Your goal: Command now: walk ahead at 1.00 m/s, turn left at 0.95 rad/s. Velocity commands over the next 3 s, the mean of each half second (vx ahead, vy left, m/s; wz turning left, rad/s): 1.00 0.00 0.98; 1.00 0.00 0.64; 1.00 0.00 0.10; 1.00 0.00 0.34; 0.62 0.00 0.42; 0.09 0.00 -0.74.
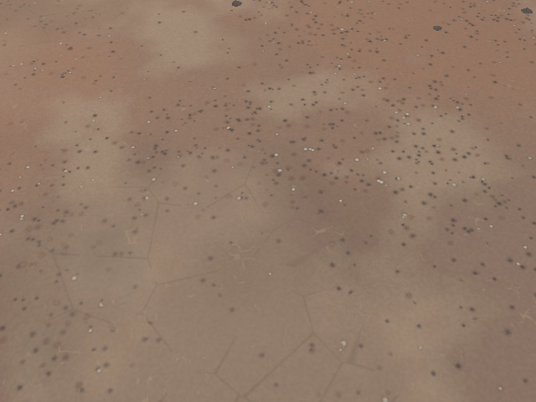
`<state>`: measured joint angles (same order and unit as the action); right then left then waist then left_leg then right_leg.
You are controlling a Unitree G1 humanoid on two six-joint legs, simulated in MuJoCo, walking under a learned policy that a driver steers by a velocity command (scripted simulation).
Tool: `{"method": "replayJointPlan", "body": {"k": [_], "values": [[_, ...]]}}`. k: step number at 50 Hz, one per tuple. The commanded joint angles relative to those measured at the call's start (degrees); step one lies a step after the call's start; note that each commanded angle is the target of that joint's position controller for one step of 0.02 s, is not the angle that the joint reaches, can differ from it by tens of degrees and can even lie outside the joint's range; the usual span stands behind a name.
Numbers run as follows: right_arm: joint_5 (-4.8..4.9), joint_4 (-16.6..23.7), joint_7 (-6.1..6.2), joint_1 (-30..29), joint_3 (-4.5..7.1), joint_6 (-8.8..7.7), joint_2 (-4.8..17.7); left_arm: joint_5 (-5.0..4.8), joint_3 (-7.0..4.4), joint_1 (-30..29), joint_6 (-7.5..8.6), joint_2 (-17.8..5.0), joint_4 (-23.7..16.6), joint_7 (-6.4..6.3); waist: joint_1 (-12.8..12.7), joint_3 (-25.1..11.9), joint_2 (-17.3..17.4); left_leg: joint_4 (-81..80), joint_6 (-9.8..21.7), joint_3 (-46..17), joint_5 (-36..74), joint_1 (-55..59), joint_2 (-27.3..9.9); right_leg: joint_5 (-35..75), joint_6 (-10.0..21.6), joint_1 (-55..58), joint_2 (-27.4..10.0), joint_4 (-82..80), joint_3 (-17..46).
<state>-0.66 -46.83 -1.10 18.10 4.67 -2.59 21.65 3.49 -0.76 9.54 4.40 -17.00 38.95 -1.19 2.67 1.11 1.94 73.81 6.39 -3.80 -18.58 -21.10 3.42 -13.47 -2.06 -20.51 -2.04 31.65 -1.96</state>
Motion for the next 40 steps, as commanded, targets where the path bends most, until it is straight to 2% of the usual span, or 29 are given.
{"method": "replayJointPlan", "body": {"k": [1,3,4,6,8,10,12,13,14,15,16,17,18,19,20,21,23,24,26,29,32,33,34,35,36,37,38,39,40], "values": [[-1.42,7.7,-2.05,-7.1,-1.17,0.94,-1.3,-0.62,-1.64,12.7,0.94,-3.0,3.0,0.22,-5.3,-1.9,-7.5,2.6,-0.9,-0.6,3.2,-23.9,-7.8,0.4,6.3,21.3,-14.6,-16.9,15.6],[-1.33,10.3,-2.75,-10.0,-2.11,2.12,-3.5,-2.00,-1.34,14.5,1.93,-1.3,5.5,1.08,-3.9,-0.9,-7.5,2.4,-0.7,0.4,4.1,-26.7,-8.9,11.1,5.0,20.8,-14.1,-17.8,8.5],[-1.44,12.2,-3.09,-12.0,-2.60,2.31,-3.8,-2.12,-1.47,14.0,2.41,-2.0,5.8,1.38,-3.3,0.0,-8.0,0.9,-0.8,1.3,6.0,-26.8,-9.1,16.4,5.0,18.9,-14.4,-18.8,5.5],[-1.38,14.7,-3.74,-15.7,-3.24,2.41,-3.4,-2.01,-1.66,11.5,3.15,-3.0,6.2,1.40,-1.5,2.4,-7.9,-4.9,-0.8,2.8,12.2,-25.5,-9.2,20.9,4.4,15.4,-12.9,-21.8,-1.5],[-1.20,16.2,-4.53,-19.9,-3.63,2.44,-2.4,-1.81,-1.82,11.2,3.42,-4.2,7.1,1.12,-1.4,5.5,-5.4,-15.2,-0.2,6.8,16.7,-22.3,-8.1,23.8,3.6,13.8,-10.5,-24.8,-7.7],[-1.18,16.8,-5.21,-23.4,-4.23,2.33,-2.9,-1.62,-2.17,13.4,3.43,-6.3,8.3,0.82,-1.9,7.4,-4.0,-24.8,1.8,12.2,18.4,-15.9,-5.5,37.2,2.3,14.3,-9.3,-25.0,-12.6],[-1.19,15.4,-4.93,-21.6,-3.93,2.12,-1.7,-1.73,-2.83,16.6,2.80,-9.5,8.7,0.04,-0.7,4.1,-6.1,-28.1,3.7,16.3,16.7,-8.7,-0.5,64.2,1.1,19.8,-9.8,-17.5,-14.2],[-1.18,14.1,-4.47,-17.7,-3.50,2.01,-0.5,-1.72,-3.30,16.6,2.02,-11.2,8.5,-0.59,1.9,1.4,-7.8,-28.9,4.5,16.3,14.3,-3.8,1.3,72.7,0.8,21.4,-10.9,-10.8,-14.1],[-1.28,11.9,-3.91,-10.1,-2.59,1.85,1.5,-1.57,-3.75,15.3,1.03,-12.9,8.0,-1.00,6.3,-2.9,-8.5,-29.4,5.8,15.2,12.1,5.1,2.8,77.1,1.0,20.6,-12.3,-0.1,-13.4],[-1.26,8.2,-3.02,1.9,-1.13,1.67,4.1,-1.43,-4.01,12.3,0.16,-13.7,6.6,-1.05,11.6,-7.7,-8.9,-31.1,7.9,12.1,10.4,18.4,3.4,76.1,1.8,15.4,-13.4,14.7,-11.8],[-0.74,4.4,-1.51,10.2,0.75,1.48,6.6,-0.96,-4.00,11.2,-0.46,-12.6,6.0,-0.32,13.4,-10.5,-4.3,-36.2,9.9,6.6,8.8,32.9,2.4,46.5,2.1,4.0,-9.6,34.6,-11.5],[0.60,4.4,0.10,6.0,2.38,2.30,11.6,-0.04,-2.51,10.7,-0.12,-5.9,3.3,0.78,6.9,-6.6,9.8,-36.2,12.3,-9.3,13.6,37.3,-6.9,-12.1,0.8,-14.1,1.1,57.4,-11.0],[-1.35,7.6,0.25,4.5,3.20,3.10,16.2,-1.72,-2.20,12.7,0.90,-6.8,-3.5,0.56,3.7,-18.8,10.0,-47.0,23.7,-36.5,7.1,51.3,-17.0,-15.9,-0.5,-29.7,3.2,68.0,1.7],[-0.96,8.1,0.99,5.6,3.27,3.31,13.4,-1.42,-1.92,6.8,2.30,-8.9,-4.6,0.65,5.6,-15.6,-0.1,-56.7,21.9,-42.3,-3.3,46.0,-18.2,-10.6,0.0,-32.9,0.3,62.8,6.8],[-0.77,6.8,1.47,3.5,2.64,2.81,10.2,-1.60,-1.66,5.9,2.82,-8.8,-4.3,0.72,2.3,-5.2,-4.2,-60.2,19.6,-39.0,-3.5,34.9,-16.8,-7.8,0.2,-31.9,-2.0,55.7,6.8],[-0.59,6.2,1.68,1.5,2.10,1.91,8.3,-0.82,-1.49,5.0,2.41,-8.2,-3.8,0.60,-1.0,-0.8,-7.2,-60.8,17.9,-34.3,1.6,25.4,-14.1,-8.5,-0.2,-27.5,-3.6,50.7,6.7],[-0.36,6.4,1.96,-1.5,0.81,0.04,5.6,0.94,-1.24,7.9,-0.25,-7.4,-2.7,0.61,-5.9,2.3,-8.0,-61.0,16.7,-26.3,9.4,11.0,-9.8,-11.6,-2.1,-19.1,-5.7,43.5,7.0],[-0.10,6.3,1.68,-1.6,0.47,-0.76,4.9,1.06,-1.14,7.0,-1.31,-6.6,-3.3,0.73,-6.6,3.1,-7.5,-61.7,16.2,-24.0,9.4,5.7,-8.1,-13.1,-2.9,-16.6,-6.4,38.7,6.6],[0.04,6.4,1.30,-2.3,0.76,-1.84,5.5,0.43,-0.34,-0.5,-1.74,-4.4,-6.8,1.32,-5.7,5.6,-5.9,-64.0,14.8,-20.1,10.1,-3.1,-4.5,-5.1,-3.6,-12.1,-6.5,26.9,4.4],[0.36,6.0,0.49,-1.4,1.59,-2.36,6.3,-1.69,0.61,-6.8,-1.47,-2.3,-8.9,2.21,-2.7,4.2,-2.5,-63.7,10.3,-17.2,15.5,-6.3,-1.1,15.2,-2.3,-1.0,-3.6,10.8,3.2],[0.70,5.0,0.25,2.1,2.25,-2.11,7.4,-2.43,-0.12,-7.8,-1.27,-4.8,-9.0,1.94,-0.5,1.4,-0.2,-58.9,7.4,-20.0,24.6,3.6,-3.1,16.8,-0.8,3.1,-0.9,2.8,3.7],[0.52,4.6,0.52,3.0,2.35,-1.96,7.8,-2.26,-0.65,-5.7,-1.13,-6.1,-8.2,1.65,-1.2,-0.3,-0.1,-55.0,6.4,-20.0,31.3,8.4,-3.7,14.2,-0.2,4.7,0.3,0.9,3.4],[0.15,4.0,0.65,3.8,2.45,-1.86,8.8,-2.05,-1.56,-0.8,-0.91,-8.0,-6.6,1.15,-3.3,-3.8,-0.5,-47.9,5.2,-19.3,40.6,12.6,-3.9,8.9,0.7,8.9,2.2,0.7,2.4],[-0.15,3.6,0.47,2.7,2.48,-1.87,10.0,-1.77,-2.63,8.4,-0.54,-9.7,-4.3,0.49,-9.1,-8.6,-2.0,-35.6,3.7,-16.7,45.9,12.6,-3.0,5.2,1.5,18.1,3.1,-0.1,0.5],[-0.52,3.9,0.37,0.8,1.55,-2.51,7.2,-0.98,-3.92,20.0,-0.14,-12.3,-1.6,-0.61,-14.8,-13.6,-3.2,-18.8,2.4,-14.0,40.2,4.7,-0.9,-2.2,2.9,31.1,-1.7,1.7,4.2],[0.40,6.5,0.54,1.5,-0.79,-3.30,-1.9,1.05,-5.09,26.5,0.19,-17.3,-0.3,-1.14,-14.3,-18.4,-18.0,1.4,0.9,-9.0,2.4,-10.8,5.8,-26.1,6.5,41.8,-16.7,-6.2,29.5],[0.95,7.8,0.37,7.3,-2.01,-3.42,-2.4,0.28,-5.57,19.5,0.02,-18.0,-0.1,-0.09,-6.9,-19.4,-28.2,7.4,1.0,-6.9,-7.0,-20.7,5.9,-32.5,10.9,40.2,-22.5,-19.0,57.2],[-0.52,6.0,0.78,3.2,-1.82,-2.30,0.9,-0.39,-4.66,11.6,-0.33,-11.0,-1.8,0.57,-6.0,-9.8,-14.8,8.7,1.2,-5.3,-1.1,-23.7,0.1,-36.9,11.8,32.3,-20.8,-18.1,50.1],[-1.51,6.3,0.04,-1.1,-1.84,-1.89,1.7,-0.86,-4.05,9.8,-0.39,-7.8,-1.2,1.01,-6.2,-4.9,-6.0,5.5,0.6,-4.1,2.5,-22.4,-1.8,-28.7,11.7,25.1,-17.9,-17.3,39.9]]}}
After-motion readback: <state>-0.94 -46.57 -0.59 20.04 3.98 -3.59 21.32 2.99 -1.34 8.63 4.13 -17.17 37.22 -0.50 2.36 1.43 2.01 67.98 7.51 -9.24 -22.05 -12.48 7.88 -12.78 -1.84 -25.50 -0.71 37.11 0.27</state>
